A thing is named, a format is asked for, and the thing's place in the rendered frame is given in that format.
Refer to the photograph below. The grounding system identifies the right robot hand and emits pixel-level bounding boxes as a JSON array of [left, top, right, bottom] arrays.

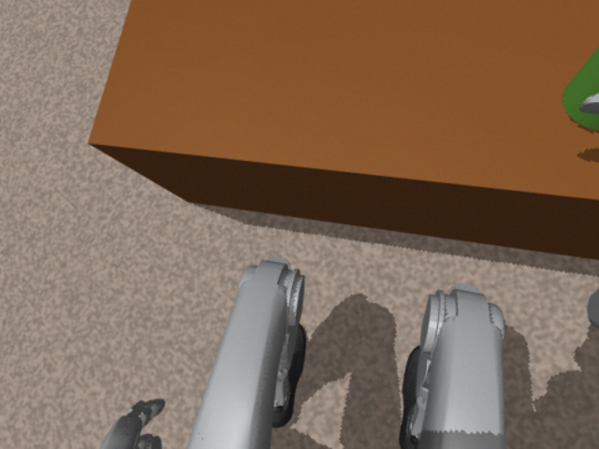
[[579, 93, 599, 114]]

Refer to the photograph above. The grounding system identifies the right robot foot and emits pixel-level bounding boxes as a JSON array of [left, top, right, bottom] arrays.
[[399, 345, 421, 449]]

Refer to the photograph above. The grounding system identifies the left robot foot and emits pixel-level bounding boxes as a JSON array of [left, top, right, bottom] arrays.
[[272, 324, 306, 427]]

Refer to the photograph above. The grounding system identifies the bottle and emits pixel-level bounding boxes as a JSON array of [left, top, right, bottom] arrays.
[[562, 47, 599, 130]]

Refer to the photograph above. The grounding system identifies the left robot hand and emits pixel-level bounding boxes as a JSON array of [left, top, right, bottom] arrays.
[[99, 398, 166, 449]]

